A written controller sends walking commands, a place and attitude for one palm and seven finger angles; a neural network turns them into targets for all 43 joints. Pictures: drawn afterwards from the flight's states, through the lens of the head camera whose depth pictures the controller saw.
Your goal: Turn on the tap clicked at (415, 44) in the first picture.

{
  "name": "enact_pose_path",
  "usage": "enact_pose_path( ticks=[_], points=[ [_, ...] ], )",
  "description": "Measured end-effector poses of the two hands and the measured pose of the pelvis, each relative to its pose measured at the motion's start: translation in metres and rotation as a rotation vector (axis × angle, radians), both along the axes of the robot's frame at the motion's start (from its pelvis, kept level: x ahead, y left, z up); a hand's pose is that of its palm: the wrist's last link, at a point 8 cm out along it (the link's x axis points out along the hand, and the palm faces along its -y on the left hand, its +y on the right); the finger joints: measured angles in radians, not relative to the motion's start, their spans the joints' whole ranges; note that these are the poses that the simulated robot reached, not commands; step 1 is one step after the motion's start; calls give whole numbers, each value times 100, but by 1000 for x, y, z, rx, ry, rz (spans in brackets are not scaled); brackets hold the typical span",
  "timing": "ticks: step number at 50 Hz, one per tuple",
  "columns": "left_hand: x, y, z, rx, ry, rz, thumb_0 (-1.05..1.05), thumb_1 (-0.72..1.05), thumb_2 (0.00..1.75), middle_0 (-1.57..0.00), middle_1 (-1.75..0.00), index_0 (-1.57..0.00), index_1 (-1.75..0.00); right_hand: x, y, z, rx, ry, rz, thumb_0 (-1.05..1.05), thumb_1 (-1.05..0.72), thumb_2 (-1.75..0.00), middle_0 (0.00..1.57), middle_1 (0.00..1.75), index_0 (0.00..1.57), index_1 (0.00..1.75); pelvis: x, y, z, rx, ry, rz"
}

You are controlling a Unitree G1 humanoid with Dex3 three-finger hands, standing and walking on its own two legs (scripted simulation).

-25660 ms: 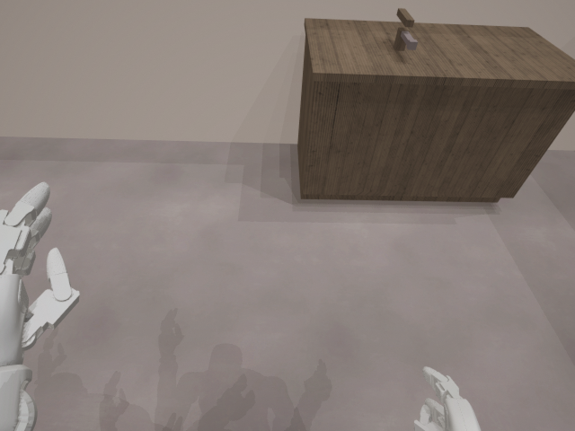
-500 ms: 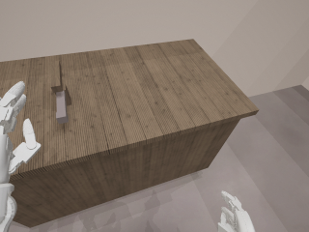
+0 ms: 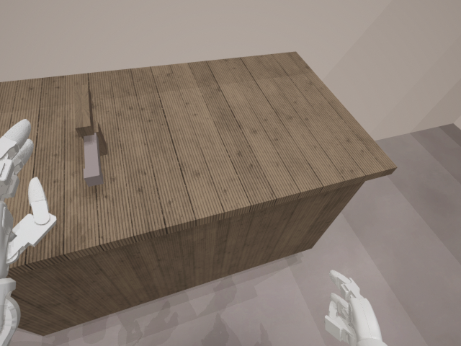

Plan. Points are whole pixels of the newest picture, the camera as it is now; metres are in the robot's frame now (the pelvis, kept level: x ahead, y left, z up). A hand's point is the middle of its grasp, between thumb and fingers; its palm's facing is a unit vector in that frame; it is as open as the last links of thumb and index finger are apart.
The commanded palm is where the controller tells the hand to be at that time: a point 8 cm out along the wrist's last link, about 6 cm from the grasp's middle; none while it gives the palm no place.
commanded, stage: look again from close up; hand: left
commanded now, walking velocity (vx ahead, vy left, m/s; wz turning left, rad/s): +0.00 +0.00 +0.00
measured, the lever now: (93, 176) +0.39 +0.31 +0.01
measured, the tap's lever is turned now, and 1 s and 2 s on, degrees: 0 0 0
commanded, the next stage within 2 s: turn the palm inward beside the body in 0.24 s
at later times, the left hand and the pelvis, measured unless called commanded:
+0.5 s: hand (8, 179) +0.24 +0.28 +0.21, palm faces +0.45 -0.85 -0.27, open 7.4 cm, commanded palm +0.16 +0.28 +0.17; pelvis -0.01 -0.01 +0.00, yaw +1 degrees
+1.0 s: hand (71, 242) +0.20 +0.22 +0.14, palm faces +0.49 -0.82 -0.29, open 7.4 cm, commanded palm +0.13 +0.26 +0.15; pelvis -0.02 -0.05 -0.02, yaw +4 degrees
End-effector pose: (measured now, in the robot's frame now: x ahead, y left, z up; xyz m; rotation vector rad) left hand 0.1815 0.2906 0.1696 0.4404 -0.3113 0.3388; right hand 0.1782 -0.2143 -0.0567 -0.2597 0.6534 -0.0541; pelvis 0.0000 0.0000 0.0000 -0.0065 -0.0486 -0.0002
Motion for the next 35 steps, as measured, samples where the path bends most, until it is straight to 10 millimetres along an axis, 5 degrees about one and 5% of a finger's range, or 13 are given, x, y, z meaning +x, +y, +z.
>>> enact_pose_path(
  ticks=[17,20,24,32,35],
  points=[
    [-4,-5,3,-4,-1,10,2,89,90,-21,-30,-21,-30,-12,-4,-7,8,36,-15,2,-91,-89,20,30,20,30,-1,-3,0,-1,-4,2],
    [10,11,31,163,-44,12,2,89,90,-22,-30,-21,-30,-17,-1,-12,-30,51,74,1,-91,-89,20,30,20,30,-5,-6,-1,-2,-2,36],
    [15,32,50,-24,-72,65,2,89,90,-21,-30,-22,-30,-23,-6,-20,21,45,62,1,-91,-89,20,30,21,30,-6,-9,-1,3,8,18],
    [-16,-22,-33,-148,225,62,2,90,90,-20,-30,-20,-30,-25,-31,-24,36,-33,14,2,-91,-89,20,30,21,30,-17,-20,-8,33,5,24],
    [-31,-34,-38,-143,144,106,2,89,90,-21,-30,-21,-30,-22,-38,-24,8,-44,36,2,-91,-89,20,30,20,30,-22,-31,-14,38,15,26]
  ],
)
